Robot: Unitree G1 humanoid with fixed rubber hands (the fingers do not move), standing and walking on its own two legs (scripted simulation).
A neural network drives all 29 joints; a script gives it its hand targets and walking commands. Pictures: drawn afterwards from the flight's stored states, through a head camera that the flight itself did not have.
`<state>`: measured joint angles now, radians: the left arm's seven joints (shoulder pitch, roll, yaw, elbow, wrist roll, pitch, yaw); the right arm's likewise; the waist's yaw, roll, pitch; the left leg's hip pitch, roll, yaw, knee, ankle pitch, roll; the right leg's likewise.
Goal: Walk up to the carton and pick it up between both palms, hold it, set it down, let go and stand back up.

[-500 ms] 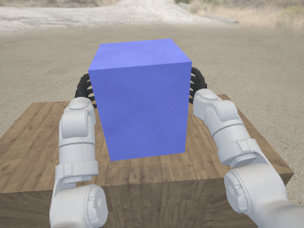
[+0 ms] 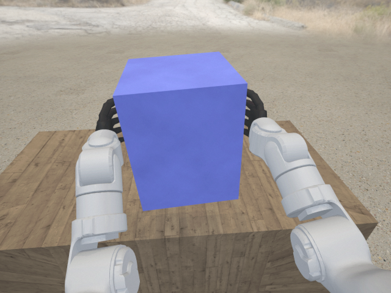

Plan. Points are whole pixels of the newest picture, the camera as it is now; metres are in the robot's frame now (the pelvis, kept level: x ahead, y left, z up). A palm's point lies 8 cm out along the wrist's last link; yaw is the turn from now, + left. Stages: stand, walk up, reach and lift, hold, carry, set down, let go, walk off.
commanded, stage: hold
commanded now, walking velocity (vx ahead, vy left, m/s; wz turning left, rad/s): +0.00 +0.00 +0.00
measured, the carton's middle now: (182, 128) +0.40 +0.01 +0.22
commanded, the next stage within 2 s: none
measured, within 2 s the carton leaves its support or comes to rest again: neither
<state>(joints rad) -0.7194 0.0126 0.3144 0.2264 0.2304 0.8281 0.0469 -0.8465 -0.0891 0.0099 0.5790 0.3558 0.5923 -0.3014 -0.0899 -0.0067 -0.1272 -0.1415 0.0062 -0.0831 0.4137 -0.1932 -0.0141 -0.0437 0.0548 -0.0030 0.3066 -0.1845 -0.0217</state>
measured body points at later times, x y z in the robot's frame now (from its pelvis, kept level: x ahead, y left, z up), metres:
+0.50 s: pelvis +0.00 +0.00 +0.00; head -0.08 +0.02 +0.44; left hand +0.37 +0.16 +0.24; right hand +0.37 -0.14 +0.24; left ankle +0.03 +0.12 -0.75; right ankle -0.01 -0.11 -0.75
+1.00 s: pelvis +0.00 +0.00 +0.00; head -0.09 +0.02 +0.44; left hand +0.37 +0.16 +0.24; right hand +0.37 -0.13 +0.24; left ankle +0.03 +0.12 -0.75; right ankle -0.01 -0.11 -0.75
